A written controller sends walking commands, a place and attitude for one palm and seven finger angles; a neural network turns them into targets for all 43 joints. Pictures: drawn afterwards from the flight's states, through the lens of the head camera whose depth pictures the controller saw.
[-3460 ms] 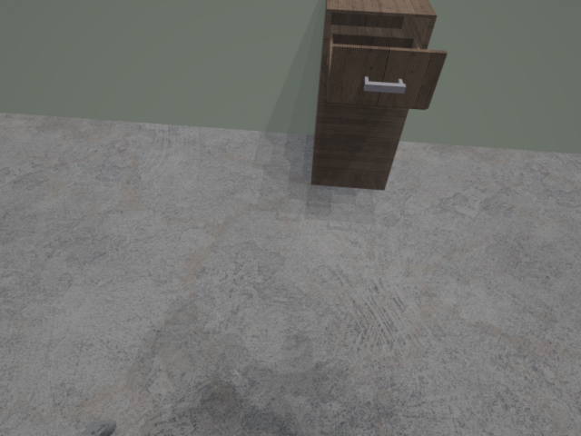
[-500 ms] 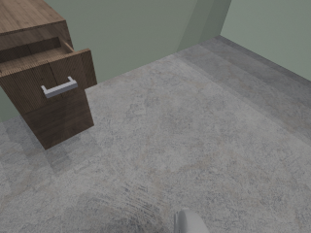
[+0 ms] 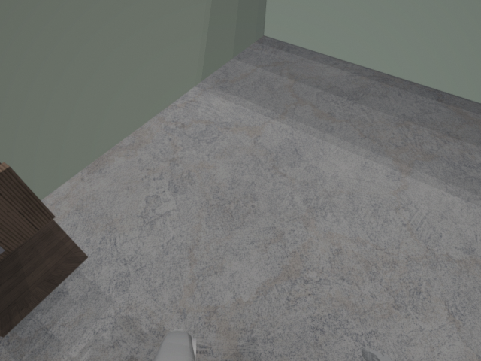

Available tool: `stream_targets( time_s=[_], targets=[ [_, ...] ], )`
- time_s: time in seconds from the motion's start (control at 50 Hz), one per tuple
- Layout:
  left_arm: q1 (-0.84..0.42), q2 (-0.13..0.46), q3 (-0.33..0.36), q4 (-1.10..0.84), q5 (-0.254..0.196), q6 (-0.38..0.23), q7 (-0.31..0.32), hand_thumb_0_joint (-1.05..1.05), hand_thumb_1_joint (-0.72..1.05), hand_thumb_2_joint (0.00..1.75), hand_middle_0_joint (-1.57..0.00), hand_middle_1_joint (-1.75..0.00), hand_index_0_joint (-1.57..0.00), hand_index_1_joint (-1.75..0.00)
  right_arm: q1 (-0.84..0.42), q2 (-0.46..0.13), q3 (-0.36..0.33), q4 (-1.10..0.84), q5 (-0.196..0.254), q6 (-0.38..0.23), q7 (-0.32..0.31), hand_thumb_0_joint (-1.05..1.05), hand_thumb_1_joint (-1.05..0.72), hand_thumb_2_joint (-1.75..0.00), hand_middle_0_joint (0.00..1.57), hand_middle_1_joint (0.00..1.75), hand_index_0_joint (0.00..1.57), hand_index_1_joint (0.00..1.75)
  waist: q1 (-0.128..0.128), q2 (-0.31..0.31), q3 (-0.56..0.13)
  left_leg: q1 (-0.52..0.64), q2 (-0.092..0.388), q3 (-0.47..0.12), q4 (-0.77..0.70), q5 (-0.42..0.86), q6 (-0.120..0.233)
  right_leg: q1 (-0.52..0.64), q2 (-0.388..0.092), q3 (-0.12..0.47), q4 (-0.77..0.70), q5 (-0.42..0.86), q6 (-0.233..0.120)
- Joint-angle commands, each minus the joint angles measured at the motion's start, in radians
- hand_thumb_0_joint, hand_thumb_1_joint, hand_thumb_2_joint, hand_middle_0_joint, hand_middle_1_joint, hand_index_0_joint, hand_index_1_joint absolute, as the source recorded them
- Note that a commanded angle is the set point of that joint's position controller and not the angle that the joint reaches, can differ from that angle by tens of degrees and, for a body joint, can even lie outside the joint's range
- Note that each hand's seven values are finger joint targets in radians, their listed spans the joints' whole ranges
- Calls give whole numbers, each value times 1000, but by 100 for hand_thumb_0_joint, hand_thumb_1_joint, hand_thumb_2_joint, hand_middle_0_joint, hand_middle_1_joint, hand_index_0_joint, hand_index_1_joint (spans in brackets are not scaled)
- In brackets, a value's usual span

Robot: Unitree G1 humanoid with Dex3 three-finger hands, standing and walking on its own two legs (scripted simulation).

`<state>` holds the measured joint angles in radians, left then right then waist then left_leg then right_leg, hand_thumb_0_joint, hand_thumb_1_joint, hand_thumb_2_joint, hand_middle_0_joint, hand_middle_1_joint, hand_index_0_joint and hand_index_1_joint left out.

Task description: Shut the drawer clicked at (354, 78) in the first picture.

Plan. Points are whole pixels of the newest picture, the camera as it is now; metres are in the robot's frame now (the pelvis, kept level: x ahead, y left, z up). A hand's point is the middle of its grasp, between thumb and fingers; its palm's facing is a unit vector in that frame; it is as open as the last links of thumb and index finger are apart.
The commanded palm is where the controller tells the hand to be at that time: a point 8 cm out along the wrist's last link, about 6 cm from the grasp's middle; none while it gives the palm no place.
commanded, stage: walk to a spot facing it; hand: left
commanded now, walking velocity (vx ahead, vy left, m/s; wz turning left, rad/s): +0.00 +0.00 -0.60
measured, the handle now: out of the picture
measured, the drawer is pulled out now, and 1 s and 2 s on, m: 0.30 0.30 0.30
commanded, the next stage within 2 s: none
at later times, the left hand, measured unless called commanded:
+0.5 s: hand (130, 282) +0.29 +0.26 -0.16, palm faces -0.25 -0.95 -0.20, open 7.4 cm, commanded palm none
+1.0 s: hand (182, 263) +0.33 +0.15 -0.15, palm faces -0.55 -0.80 -0.24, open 7.4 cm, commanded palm none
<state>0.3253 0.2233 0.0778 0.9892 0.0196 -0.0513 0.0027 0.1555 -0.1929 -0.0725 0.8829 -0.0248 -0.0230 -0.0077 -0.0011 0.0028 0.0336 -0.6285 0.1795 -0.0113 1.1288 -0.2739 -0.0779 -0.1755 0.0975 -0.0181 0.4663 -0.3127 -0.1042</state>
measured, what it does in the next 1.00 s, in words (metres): walks ahead, turning right: left foot, then right foot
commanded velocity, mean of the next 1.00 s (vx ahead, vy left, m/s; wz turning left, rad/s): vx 0.00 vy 0.00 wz -0.60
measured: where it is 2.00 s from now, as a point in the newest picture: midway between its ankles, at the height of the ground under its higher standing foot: outside the picture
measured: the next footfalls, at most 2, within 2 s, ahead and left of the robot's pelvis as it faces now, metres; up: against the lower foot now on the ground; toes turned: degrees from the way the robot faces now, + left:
left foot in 0.20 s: +0.22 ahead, +0.17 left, +0.00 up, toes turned -1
right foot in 0.68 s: +0.15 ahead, -0.07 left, +0.00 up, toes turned -34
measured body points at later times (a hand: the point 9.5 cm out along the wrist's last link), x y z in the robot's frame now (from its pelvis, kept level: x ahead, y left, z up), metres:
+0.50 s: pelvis +0.14 +0.08 +0.00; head +0.17 +0.10 +0.45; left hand +0.30 +0.31 -0.14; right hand +0.13 -0.18 -0.12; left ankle +0.18 +0.17 -0.74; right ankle +0.11 -0.06 -0.65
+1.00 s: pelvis +0.14 +0.05 +0.00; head +0.15 +0.02 +0.45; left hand +0.36 +0.19 -0.13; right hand +0.06 -0.20 -0.15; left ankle +0.23 +0.18 -0.68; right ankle +0.12 -0.05 -0.74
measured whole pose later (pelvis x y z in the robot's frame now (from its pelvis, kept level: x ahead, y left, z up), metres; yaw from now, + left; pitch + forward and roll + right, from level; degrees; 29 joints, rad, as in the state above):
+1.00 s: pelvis +0.14 +0.05 +0.00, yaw -37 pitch +0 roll +1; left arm 0.19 0.19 0.05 0.89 0.02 0.03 0.00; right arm 0.19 -0.21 -0.06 0.90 -0.02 0.06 -0.01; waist 0.00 0.02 0.06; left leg -0.45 0.09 0.03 0.96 -0.39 -0.11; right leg -0.31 0.05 0.04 0.50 -0.19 -0.05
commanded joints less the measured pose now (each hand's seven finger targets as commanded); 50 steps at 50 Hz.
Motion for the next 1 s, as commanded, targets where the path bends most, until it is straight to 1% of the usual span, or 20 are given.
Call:
stream_targets(
  time_s=[0.0, 0.1, 0.12, 0.14, 0.16, 0.18, 0.2, 0.28, 0.34, 0.46, 0.56, 0.62, 0.64, 0.66, 0.68, 0.7, 0.72, 0.8, 0.88, 0.98],
  targets=[
    [76, 112, 25, -64, -1, -23, 3, 0, 90, 90, -20, -30, -20, -30, -49, -32, 12, -84, 2, -13, 14, 0, -90, -90, 20, 30, 20, 30, 33, -137, 24, 11, -59, 74, -196, 57, -9, 3, -214, 207, -104, 683, -75],
    [69, 170, 41, -93, -1, 2, 13, 0, 90, 90, -20, -30, -20, -30, -102, -68, 18, -117, 13, -26, 3, 0, -90, -90, 20, 30, 20, 30, 48, -165, -72, 192, -150, 121, -503, 49, 6, 134, -216, 257, 48, 871, -31],
    [52, 174, 42, -96, -2, 7, 16, 0, 90, 90, -20, -30, -20, -30, -36, -88, 13, -99, 13, -28, -5, 0, -90, -90, 20, 30, 20, 30, 15, -156, -109, 307, -161, 123, -599, 106, 12, 116, -201, 251, 118, 855, -5],
    [34, 170, 42, -107, -12, 10, 19, 0, 90, 90, -20, -30, -20, -30, 71, -131, 3, -71, 8, -28, -14, 0, -90, -90, 20, 30, 20, 30, -35, -132, -169, 524, -112, 101, -693, 273, 25, 17, -178, 240, 232, 743, 36],
    [47, 122, 38, -120, -30, 9, 16, 0, 90, 90, -20, -30, -20, -30, 178, -239, -21, -52, -4, -32, -22, 0, -90, -90, 20, 30, 20, 30, -77, 70, -281, 812, 128, -113, -649, 648, 107, -203, -70, 154, 448, 346, 96],
    [98, 79, 25, -120, -35, 3, 9, 0, 90, 90, -20, -30, -20, -30, 266, -303, -29, -34, 2, -29, -20, 0, -90, -90, 20, 30, 20, 30, -78, 272, -388, 947, 403, -336, -592, 1146, 244, -365, -22, 78, 784, -360, 132],
    [122, 122, 29, -108, -24, 15, 15, 0, 90, 90, -20, -30, -20, -30, 243, -262, -11, -45, 12, -15, -14, 0, -90, -90, 20, 30, 20, 30, -62, 140, -360, 870, 397, -263, -608, 1118, 286, -362, -88, 113, 898, -345, 137],
    [-4, 80, 32, -130, 0, 65, -13, 0, 90, 90, -20, -30, -20, -30, 39, -133, 19, -65, 2, -18, -22, 0, -90, -90, 20, 30, 20, 30, 8, 203, -27, 460, 224, 3, -758, 672, 181, -382, -164, 42, 892, -151, 170],
    [23, 43, 28, -130, -4, 95, -25, 0, 90, 90, -20, -30, -20, -30, 25, -135, 12, -54, 5, -14, -19, 0, -90, -90, 20, 30, 20, 30, 40, 202, -40, 398, 179, 128, -784, 512, 167, -327, -172, -10, 792, -80, 172],
    [-106, 27, 29, -179, 6, 116, -34, 0, 90, 90, -20, -30, -20, -30, 78, -149, -16, -40, 2, -3, -15, 0, -90, -90, 20, 30, 20, 30, -3, 165, -10, 424, 211, 166, -845, 261, 190, -360, -205, -40, 592, -11, 189],
    [-174, 27, 19, -212, 3, 96, -31, 0, 90, 90, -20, -30, -20, -30, 110, -197, -38, -24, -6, 7, -4, 0, -90, -90, 20, 30, 20, 30, -30, 187, -34, 484, 245, 202, -763, 326, 190, -265, -177, -85, 339, -60, 166],
    [-128, 60, 20, -204, 5, 73, -25, 0, 90, 90, -20, -30, -20, -30, 130, -203, -42, -20, -5, 19, 2, 0, -90, -90, 20, 30, 20, 30, -5, 137, -80, 476, 217, 268, -579, 348, 117, -98, -135, -118, 111, 42, 135],
    [-62, 111, 31, -188, 8, 59, -19, 0, 90, 90, -20, -30, -20, -30, 150, -187, -35, -27, 2, 21, 8, 0, -90, -90, 20, 30, 20, 30, 34, 31, -123, 370, 182, 302, -397, 281, 62, 72, -182, -43, -10, 171, 103],
    [4, 242, 54, -172, 16, 43, -3, 0, 90, 90, -20, -30, -20, -30, 141, -105, -11, -69, 8, 27, 14, 0, -90, -90, 20, 30, 20, 30, 69, -306, -147, 71, 24, 306, -148, -279, -1, 233, -448, 352, -104, 498, -3],
    [45, 305, 66, -158, -5, 51, 10, 0, 90, 90, -20, -30, -20, -30, 88, -114, -6, -99, 9, 38, 2, 0, -90, -90, 20, 30, 20, 30, 88, -311, -177, -1, -34, 148, 24, -420, -14, 201, -546, 440, -93, 759, -105],
    [23, 271, 62, -160, -8, 55, 18, 0, 90, 90, -20, -30, -20, -30, 83, -123, -9, -94, 12, 43, -7, 0, -90, -90, 20, 30, 20, 30, 67, -193, -157, -19, -16, 63, 79, -356, -5, 199, -507, 339, -76, 742, -120],
    [-32, 233, 61, -165, -10, 53, 23, 0, 90, 90, -20, -30, -20, -30, 70, -122, -7, -85, 11, 43, -7, 0, -90, -90, 20, 30, 20, 30, 52, -246, -152, -19, -7, 50, 83, -278, -5, 171, -436, 317, -76, 687, -85],
    [-166, 162, 32, -194, -10, 53, 18, 0, 90, 90, -20, -30, -20, -30, 104, -123, -14, -39, 3, 62, -8, 0, -90, -90, 20, 30, 20, 30, -16, -133, -82, 100, -34, 45, 20, -104, -31, -26, -324, 200, -115, 492, -45],
    [-133, 170, 36, -176, -5, 56, 12, 0, 90, 90, -20, -30, -20, -30, 75, -111, -14, -40, 2, 65, -8, 0, -90, -90, 20, 30, 20, 30, 1, -138, -52, 116, -71, 43, -85, -95, -32, -51, -302, 270, -153, 314, -56],
    [-103, 183, 45, -165, 2, 66, 9, 0, 90, 90, -20, -30, -20, -30, 17, -99, -8, -68, 10, 52, -12, 0, -90, -90, 20, 30, 20, 30, 28, -158, -71, 181, -112, 37, -274, -152, -17, -37, -300, 370, -140, 277, -75]
  ],
)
